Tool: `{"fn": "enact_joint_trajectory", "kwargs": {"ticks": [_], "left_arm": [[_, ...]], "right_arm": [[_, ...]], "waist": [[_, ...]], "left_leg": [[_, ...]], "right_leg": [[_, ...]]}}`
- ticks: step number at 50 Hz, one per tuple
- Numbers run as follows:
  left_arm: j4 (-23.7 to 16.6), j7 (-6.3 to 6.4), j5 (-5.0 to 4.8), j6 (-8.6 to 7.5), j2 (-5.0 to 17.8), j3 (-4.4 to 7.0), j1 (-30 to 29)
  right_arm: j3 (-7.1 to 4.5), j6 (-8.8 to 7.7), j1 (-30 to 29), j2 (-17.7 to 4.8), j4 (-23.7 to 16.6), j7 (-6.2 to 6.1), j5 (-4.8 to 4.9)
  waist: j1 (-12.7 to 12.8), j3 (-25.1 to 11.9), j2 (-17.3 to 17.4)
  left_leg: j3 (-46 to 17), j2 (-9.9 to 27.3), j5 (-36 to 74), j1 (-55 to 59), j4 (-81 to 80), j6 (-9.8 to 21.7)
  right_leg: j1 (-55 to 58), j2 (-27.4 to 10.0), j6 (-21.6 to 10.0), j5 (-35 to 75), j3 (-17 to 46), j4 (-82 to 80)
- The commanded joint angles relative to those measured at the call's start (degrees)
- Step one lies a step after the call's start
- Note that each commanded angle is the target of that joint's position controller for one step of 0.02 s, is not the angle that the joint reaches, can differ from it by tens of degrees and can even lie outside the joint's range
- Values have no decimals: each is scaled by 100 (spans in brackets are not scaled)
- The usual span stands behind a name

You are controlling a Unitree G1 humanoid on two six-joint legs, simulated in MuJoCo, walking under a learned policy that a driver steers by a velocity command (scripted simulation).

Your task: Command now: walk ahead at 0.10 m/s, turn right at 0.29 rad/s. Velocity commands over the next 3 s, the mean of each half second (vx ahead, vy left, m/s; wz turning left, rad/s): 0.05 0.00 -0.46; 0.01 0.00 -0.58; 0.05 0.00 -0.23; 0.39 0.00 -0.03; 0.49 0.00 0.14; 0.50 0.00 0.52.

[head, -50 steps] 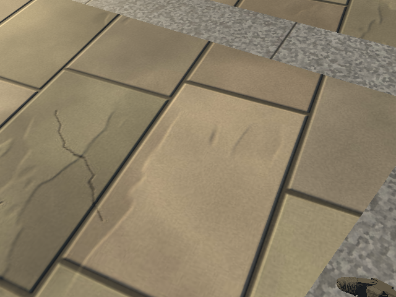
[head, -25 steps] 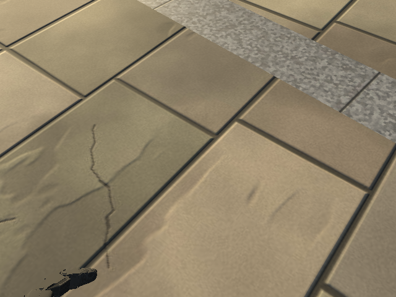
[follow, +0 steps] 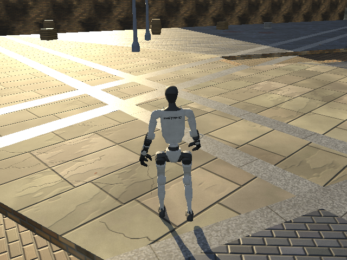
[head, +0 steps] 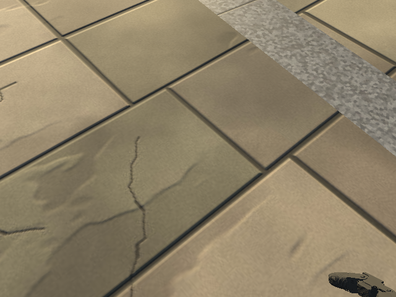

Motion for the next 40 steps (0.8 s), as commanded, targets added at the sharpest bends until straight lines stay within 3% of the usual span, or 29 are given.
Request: {"fn": "enact_joint_trajectory", "kwargs": {"ticks": [1, 4, 7, 10, 12, 13, 14, 15, 16, 17, 18, 19, 21, 26, 31, 34, 36, 37, 38, 39, 40], "left_arm": [[-327, 154, 38, 280, 482, 177, 353], [-464, 202, 68, 418, 321, 181, 327], [-723, 127, 99, 446, 276, 149, -86], [-880, 20, 105, 459, 406, 197, -162], [-803, -37, 152, 455, 408, 244, 132], [-763, -30, 207, 453, 531, 301, 264], [-880, 63, 244, 429, 1124, 440, 276], [-1112, 58, 331, 364, 1592, 493, 181], [-1134, 11, 430, 243, 1405, 452, 251], [-1167, 10, 369, 149, 1257, 411, 16], [-1231, 46, 227, 136, 1084, 380, -327], [-1294, 86, 122, 155, 917, 323, -550], [-1364, 156, 122, 181, 771, 265, -538], [-1421, 271, 78, 239, 901, 345, -252], [-1571, 224, 97, 341, 1007, 415, -355], [-1645, 186, 51, 384, 1003, 430, -478], [-1712, 191, -21, 426, 972, 426, -671], [-1757, 211, -51, 448, 903, 412, -715], [-1798, 213, -6, 449, 661, 351, -566], [-1931, 179, -26, 388, 513, 325, -343], [-1843, 158, 93, 307, 1027, 483, -368]], "right_arm": [[-349, 22, 158, -959, -137, -93, -18], [-386, 22, -104, -947, -79, -181, -43], [-435, 51, -82, -1017, 59, -268, 11], [-479, 114, -17, -1120, 205, -303, 101], [-487, 175, -51, -1107, 301, -311, 208], [-464, 213, 161, -946, 424, -310, 228], [-411, 258, 451, -655, 443, -292, 96], [-406, 246, -6, -742, 110, -332, 16], [-465, 242, -378, -936, 67, -356, 36], [-501, 255, -285, -989, 122, -367, 96], [-538, 274, -100, -1007, 277, -405, 59], [-565, 289, -23, -1063, 325, -434, 14], [-555, 263, 85, -956, 331, -411, 27], [-425, 192, -165, -714, 244, -364, 88], [-422, 103, -139, -787, 251, -240, 154], [-438, 14, 4, -846, 270, -160, 189], [-457, -44, 293, -855, 350, -97, 195], [-500, -59, 507, -952, 427, -79, 174], [-590, -35, 687, -1289, 425, -103, 79], [-677, 43, 521, -1774, 413, -129, -55], [-612, 16, 407, -1419, 260, -132, -149]], "waist": [[-39, -1023, 943], [40, -891, 1022], [-92, -890, 1024], [-96, -912, 1058], [65, -870, 892], [40, -643, 493], [-190, -354, -1109], [-46, -153, -1916], [185, -381, -1282], [-8, -367, -993], [-187, -434, -625], [-270, -494, -644], [-339, -761, -593], [-145, -892, -585], [-87, -781, -750], [-124, -824, -820], [-342, -843, -789], [-434, -876, -694], [-369, -1018, -30], [-9, -760, 1789], [-187, -737, 1598]], "left_leg": [[-1120, 1534, 2079, 1209, -1120, 1267], [-600, 1486, 1211, 674, -1366, 1230], [-446, 1614, 703, 748, -1391, 1198], [-393, 1762, 413, 939, -1186, 1041], [-120, 1581, -134, 809, -704, 685], [176, 1312, -719, 515, -88, 319], [851, 587, -1734, -503, 1631, -288], [290, -195, -3069, -1657, 2884, -537], [-391, -147, -2933, -1741, 3626, -453], [-589, -57, -2384, -1787, 3788, -360], [-659, 28, -1891, -1764, 3734, -357], [-676, 40, -1602, -1663, 3696, -394], [-655, -91, -1252, -1342, 3803, -455], [-777, -206, -1016, -1231, 2348, -578], [-780, -371, -1313, -425, 1359, -559], [-794, -448, -1374, -10, 718, -465], [-686, -473, -780, 628, -338, -334], [-717, -279, -138, 1253, -894, -228], [-1415, 652, 240, 2036, -1040, 135], [-2810, 1799, 1595, 2297, -1169, 1042], [-3187, 2327, 1945, 1990, -1211, 1613]], "right_leg": [[-562, -215, 198, 461, 25, 352], [-181, -200, 145, 972, -137, -133], [36, -277, -36, 1345, -192, -903], [351, -207, -257, 1430, -342, -1568], [951, 42, -521, 1930, -595, -2537], [1189, 98, -723, 2243, -391, -3124], [1508, -1021, -1191, 3507, 1408, -4016], [1407, -2013, -2209, 4257, 2942, -4486], [1327, -1886, -2342, 3794, 2878, -4590], [1346, -1576, -2032, 3529, 2447, -4482], [1382, -1291, -1699, 3331, 2091, -4357], [1328, -1181, -1557, 3500, 1888, -4290], [1329, -974, -1527, 3998, 1671, -4166], [1863, -854, -1543, 3690, 1862, -4043], [1432, -784, -1678, 3355, 2390, -4024], [1513, -711, -1655, 3768, 2745, -3883], [1402, -496, -1470, 3889, 2753, -3659], [1071, -298, -1257, 3453, 2637, -3491], [332, 80, -945, 2147, 2189, -2748], [-993, 1112, -551, 94, 920, -1667], [-1239, 775, -245, -316, 815, -171]]}}
Next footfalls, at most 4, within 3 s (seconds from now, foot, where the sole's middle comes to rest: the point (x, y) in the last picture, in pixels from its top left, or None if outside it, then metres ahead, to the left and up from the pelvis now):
0.26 right None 0.06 -0.14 -0.77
0.76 left None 0.12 0.07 -0.77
1.16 right None -0.03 -0.16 -0.77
1.56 left None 0.09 0.03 -0.77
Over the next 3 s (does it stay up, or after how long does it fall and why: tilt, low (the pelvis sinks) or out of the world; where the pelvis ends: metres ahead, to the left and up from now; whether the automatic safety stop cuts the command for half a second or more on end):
stays up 0.61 -0.51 0.00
